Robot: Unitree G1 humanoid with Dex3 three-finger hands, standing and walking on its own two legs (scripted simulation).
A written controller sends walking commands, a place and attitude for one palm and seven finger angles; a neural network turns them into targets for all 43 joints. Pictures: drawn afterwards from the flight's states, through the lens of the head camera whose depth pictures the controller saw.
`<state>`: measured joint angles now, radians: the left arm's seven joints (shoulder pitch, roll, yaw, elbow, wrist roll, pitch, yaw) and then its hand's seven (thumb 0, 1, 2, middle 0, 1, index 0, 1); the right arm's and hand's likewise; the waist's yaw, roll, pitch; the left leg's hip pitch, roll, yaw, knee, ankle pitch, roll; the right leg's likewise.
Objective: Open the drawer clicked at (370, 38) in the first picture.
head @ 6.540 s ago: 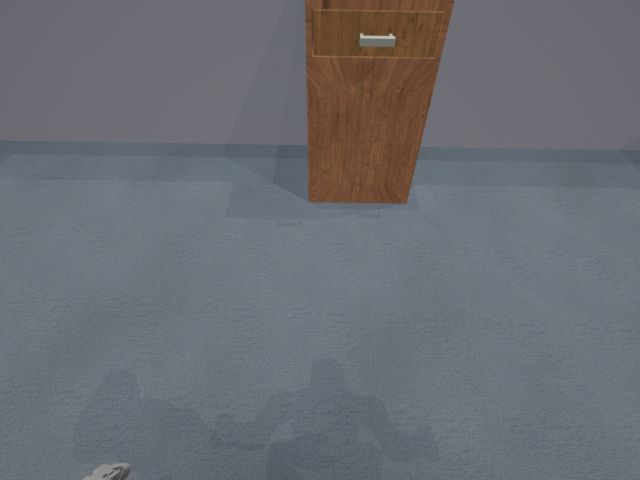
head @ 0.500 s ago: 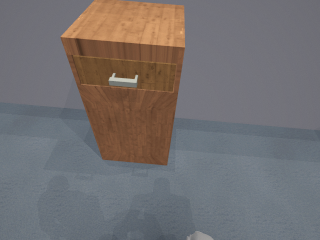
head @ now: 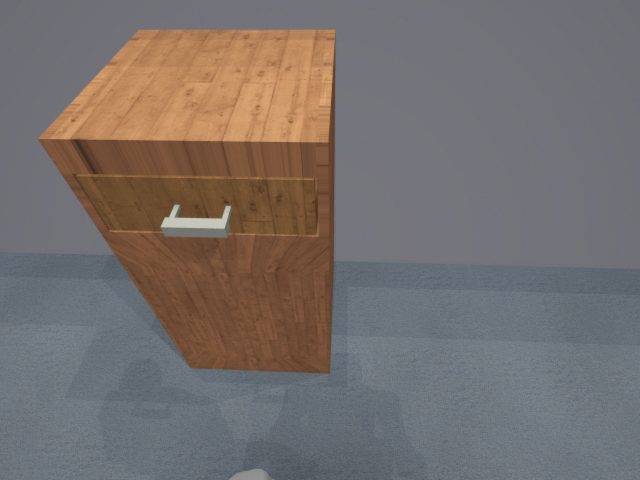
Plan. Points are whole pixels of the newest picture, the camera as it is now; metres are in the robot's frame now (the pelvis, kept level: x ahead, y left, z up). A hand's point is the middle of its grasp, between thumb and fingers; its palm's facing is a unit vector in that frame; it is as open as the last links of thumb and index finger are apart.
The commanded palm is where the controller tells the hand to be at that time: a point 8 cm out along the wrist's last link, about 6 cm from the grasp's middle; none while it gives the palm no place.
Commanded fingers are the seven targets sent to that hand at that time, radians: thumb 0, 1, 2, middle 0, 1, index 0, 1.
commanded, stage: come to a stop and stand still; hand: left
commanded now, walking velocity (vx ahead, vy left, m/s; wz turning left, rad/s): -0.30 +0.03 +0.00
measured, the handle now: (199, 219) +0.54 +0.25 -0.02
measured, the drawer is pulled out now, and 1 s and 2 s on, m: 0.00 0.00 0.00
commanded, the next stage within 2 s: none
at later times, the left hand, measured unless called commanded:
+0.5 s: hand out of the picture +0.03 +0.19 -0.18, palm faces -0.01 -0.96 -0.29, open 7.4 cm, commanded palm none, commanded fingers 0.00 0.90 0.90 -0.20 -0.30 -0.20 -0.30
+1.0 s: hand out of the picture +0.02 +0.15 -0.18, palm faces +0.00 -0.98 -0.21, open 7.4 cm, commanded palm none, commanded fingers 0.00 0.90 0.90 -0.20 -0.30 -0.20 -0.30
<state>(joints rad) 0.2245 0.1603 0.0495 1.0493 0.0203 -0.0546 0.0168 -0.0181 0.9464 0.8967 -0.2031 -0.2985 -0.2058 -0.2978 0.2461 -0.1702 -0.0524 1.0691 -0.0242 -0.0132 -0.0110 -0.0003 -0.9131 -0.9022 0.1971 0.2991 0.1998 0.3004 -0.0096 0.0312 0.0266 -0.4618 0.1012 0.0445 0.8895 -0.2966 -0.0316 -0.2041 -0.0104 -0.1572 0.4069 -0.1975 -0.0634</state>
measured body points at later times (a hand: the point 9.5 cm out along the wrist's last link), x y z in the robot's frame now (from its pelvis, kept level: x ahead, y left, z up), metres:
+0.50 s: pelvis +0.00 -0.01 -0.02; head +0.03 -0.03 +0.43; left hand +0.03 +0.24 -0.16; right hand +0.09 -0.24 -0.18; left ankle +0.08 +0.14 -0.73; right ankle -0.02 -0.12 -0.75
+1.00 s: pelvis +0.02 -0.03 -0.01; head +0.02 -0.04 +0.44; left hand +0.02 +0.20 -0.16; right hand -0.02 -0.24 -0.17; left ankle +0.05 +0.09 -0.74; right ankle -0.02 -0.12 -0.74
